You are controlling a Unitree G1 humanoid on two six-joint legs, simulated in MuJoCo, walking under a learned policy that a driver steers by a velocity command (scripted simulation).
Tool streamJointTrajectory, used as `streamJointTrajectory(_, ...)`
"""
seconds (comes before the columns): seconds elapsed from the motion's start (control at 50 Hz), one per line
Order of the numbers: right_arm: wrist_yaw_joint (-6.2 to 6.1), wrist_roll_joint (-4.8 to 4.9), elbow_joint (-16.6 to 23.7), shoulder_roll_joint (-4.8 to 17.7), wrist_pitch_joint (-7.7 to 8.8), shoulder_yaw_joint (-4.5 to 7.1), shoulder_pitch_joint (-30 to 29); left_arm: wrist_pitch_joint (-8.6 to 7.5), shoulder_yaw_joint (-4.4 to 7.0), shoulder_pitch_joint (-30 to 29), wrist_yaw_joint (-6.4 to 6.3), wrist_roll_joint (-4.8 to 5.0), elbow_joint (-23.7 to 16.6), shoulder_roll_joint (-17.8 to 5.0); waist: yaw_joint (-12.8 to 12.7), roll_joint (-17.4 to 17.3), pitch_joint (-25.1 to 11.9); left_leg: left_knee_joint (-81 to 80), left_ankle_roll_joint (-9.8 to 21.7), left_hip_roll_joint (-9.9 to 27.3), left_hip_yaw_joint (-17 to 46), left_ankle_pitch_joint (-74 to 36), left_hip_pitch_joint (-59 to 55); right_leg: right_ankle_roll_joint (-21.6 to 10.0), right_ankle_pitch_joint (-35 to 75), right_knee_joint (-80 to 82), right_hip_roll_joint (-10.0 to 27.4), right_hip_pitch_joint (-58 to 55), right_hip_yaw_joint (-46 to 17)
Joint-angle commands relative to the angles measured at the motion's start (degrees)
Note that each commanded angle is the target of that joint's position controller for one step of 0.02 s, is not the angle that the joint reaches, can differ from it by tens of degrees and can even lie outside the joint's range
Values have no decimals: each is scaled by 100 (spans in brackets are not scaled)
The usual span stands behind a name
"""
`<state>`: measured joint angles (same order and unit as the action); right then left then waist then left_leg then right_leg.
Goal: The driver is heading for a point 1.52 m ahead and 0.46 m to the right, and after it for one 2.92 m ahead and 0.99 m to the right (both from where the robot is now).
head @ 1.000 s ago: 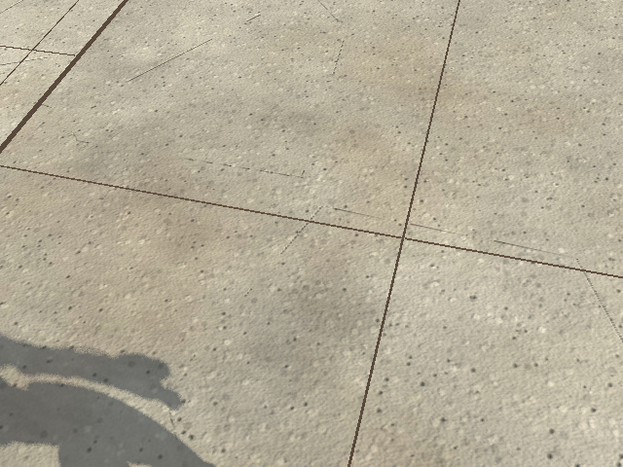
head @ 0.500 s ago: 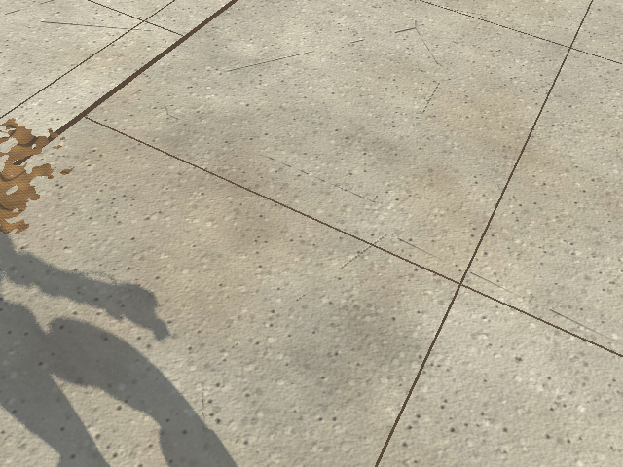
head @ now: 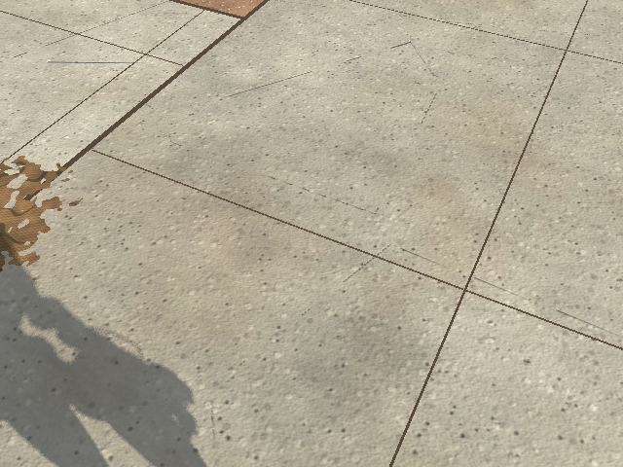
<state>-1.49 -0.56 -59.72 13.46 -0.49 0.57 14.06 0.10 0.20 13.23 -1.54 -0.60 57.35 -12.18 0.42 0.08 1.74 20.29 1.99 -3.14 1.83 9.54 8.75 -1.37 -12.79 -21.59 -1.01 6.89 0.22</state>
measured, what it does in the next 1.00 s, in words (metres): shifts its weight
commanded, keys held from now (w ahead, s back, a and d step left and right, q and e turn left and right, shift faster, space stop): no key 0.54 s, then w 0.12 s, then no key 0.34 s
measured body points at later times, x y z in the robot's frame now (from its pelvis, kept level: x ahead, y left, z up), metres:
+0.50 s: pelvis +0.00 -0.01 +0.00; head +0.01 -0.01 +0.45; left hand +0.00 +0.22 -0.16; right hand +0.00 -0.23 -0.16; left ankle +0.02 +0.10 -0.75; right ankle -0.01 -0.10 -0.75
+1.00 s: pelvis +0.07 +0.02 -0.01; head +0.08 +0.02 +0.44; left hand +0.05 +0.24 -0.17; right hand +0.05 -0.20 -0.16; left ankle +0.03 +0.10 -0.75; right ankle -0.01 -0.10 -0.75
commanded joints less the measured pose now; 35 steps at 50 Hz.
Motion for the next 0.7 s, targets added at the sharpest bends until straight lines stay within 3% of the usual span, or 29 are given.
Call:
streamJointTrajectory(0.02, -27, 2, 6, 463, 53, 56, 63, -49, 89, 169, -23, -1, -10, -568, -42, -9, 117, -349, 90, 637, 657, -241, 37, -186, 206, 503, 659, 290, -668)
streamJointTrajectory(0.26, -66, 7, -477, 276, 55, -31, 275, -62, -13, 432, -53, 4, 457, -349, -19, 41, 177, -284, 83, 674, 602, -272, 45, -185, 244, 491, 598, 398, -651)
streamJointTrajectory(0.54, -98, 11, -712, 39, 64, -75, 432, -76, -53, 714, -88, 0, 719, -142, -34, 8, 226, -205, 68, 685, 549, -334, 96, -197, 349, 424, 566, 422, -644)
streamJointTrajectory(0.56, -97, 5, -732, 8, 61, -82, 483, -72, -54, 776, -87, -6, 742, -127, -41, 21, 105, -221, 77, 631, 521, 63, 62, -209, -117, 483, 524, 384, -643)
streamJointTrajectory(0.6, -87, -14, -678, 100, 31, -26, 487, -25, 47, 835, -80, -17, 725, -337, -68, 172, 226, 123, 180, 353, 332, 1366, 348, -359, -1669, 484, 421, 546, -738)
streamJointTrajectory(0.64, -34, -93, -513, 78, 12, 3, 328, 32, 131, 1029, -54, -32, 689, -454, -196, 397, 666, 660, 280, 141, 194, 2387, 1191, -675, -3173, 737, 682, 704, -1299)
streamJointTrajectory(0.66, 2, -128, -397, -87, 42, -24, 191, 36, 172, 1251, -55, -32, 734, -500, -290, 641, 796, 1152, 258, 38, -22, 2196, 1571, -877, -3562, 1019, 1028, 556, -1811)
streamJointTrajectory(0.68, 16, -163, -331, -290, 100, -72, 125, 23, 191, 1288, -77, -35, 762, -473, -286, 773, 918, 1593, 197, 72, -293, 1459, 1691, -1050, -3251, 1247, 1426, 509, -2212)
streamJointTrajectory(0.7, 12, -157, -314, -322, 166, -82, 125, -10, 175, 1187, -88, -47, 730, -364, -239, 610, 909, 1775, 172, 234, -275, 1123, 1577, -1109, -2501, 1276, 1561, 612, -2243)
Velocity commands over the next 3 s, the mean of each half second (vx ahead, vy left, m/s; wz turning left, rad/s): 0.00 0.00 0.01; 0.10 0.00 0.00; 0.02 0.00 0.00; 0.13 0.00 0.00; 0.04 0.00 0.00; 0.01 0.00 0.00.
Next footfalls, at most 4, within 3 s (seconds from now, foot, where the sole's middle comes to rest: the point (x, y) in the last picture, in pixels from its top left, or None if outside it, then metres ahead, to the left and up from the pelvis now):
2.18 left None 0.18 0.09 -0.78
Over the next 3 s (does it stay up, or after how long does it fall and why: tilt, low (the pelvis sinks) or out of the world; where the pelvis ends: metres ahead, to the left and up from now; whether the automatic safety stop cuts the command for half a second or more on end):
stays up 0.13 -0.01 0.00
